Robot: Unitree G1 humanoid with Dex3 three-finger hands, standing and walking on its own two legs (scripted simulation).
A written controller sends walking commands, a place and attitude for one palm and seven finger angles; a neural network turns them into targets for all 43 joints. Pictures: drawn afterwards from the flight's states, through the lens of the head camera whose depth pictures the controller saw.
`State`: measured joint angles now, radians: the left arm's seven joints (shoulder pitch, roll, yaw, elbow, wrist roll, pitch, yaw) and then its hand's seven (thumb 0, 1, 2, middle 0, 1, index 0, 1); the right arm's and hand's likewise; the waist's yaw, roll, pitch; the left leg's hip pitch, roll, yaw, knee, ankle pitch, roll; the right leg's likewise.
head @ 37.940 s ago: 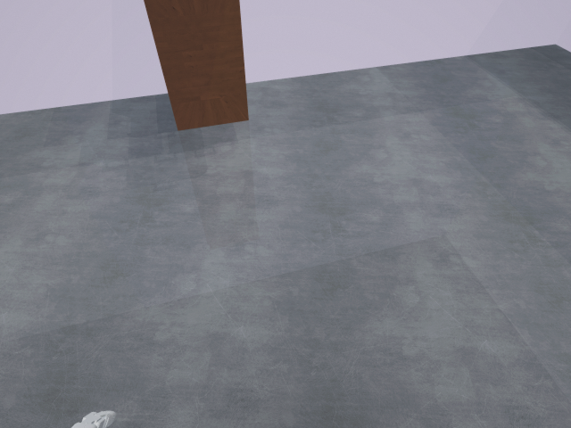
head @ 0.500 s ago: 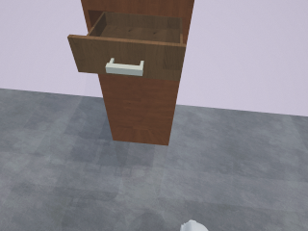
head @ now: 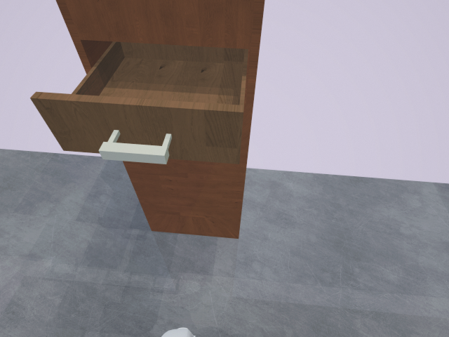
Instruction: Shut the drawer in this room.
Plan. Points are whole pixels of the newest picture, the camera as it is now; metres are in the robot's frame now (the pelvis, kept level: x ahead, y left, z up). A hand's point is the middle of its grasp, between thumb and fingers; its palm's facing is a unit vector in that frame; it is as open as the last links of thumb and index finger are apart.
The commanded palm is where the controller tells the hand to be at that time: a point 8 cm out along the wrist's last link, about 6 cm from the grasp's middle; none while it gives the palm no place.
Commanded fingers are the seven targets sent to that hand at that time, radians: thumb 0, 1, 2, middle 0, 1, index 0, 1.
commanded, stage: come to a stop and stand still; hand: left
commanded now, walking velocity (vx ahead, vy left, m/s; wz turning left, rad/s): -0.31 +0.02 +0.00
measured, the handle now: (138, 144) +0.42 +0.20 +0.11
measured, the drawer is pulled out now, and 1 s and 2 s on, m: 0.22 0.22 0.22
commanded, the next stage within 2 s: look again from close up in 1.02 s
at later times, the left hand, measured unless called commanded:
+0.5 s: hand out of the picture +0.04 +0.19 -0.18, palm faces +0.02 -0.95 -0.30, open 7.4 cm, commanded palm none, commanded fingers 0.00 0.90 0.90 -0.20 -0.30 -0.20 -0.30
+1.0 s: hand out of the picture -0.02 +0.13 -0.18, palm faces +0.05 -0.98 -0.18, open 7.3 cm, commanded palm none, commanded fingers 0.00 0.90 0.90 -0.20 -0.30 -0.20 -0.30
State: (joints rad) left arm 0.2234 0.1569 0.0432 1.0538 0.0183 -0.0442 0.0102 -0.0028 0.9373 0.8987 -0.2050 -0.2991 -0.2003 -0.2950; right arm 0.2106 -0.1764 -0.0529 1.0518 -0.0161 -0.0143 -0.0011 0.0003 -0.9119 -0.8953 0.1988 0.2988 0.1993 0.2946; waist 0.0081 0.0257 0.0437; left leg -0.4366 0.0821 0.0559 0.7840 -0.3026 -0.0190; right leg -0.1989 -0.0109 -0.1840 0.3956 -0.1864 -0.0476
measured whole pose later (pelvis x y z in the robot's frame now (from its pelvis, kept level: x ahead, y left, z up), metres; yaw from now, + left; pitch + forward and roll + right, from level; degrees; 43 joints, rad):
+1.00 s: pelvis -0.03 -0.04 +0.00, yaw -1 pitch -2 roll +0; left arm 0.26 0.15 0.01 1.12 0.00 0.01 0.02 0.01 0.93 0.90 -0.20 -0.30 -0.20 -0.29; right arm 0.29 -0.11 -0.01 1.16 -0.01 0.01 -0.03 0.00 -0.90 -0.90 0.20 0.30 0.20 0.30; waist 0.01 -0.01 0.04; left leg -0.13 0.03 0.01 0.39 -0.24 -0.02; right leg -0.17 0.00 -0.09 0.39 -0.20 -0.03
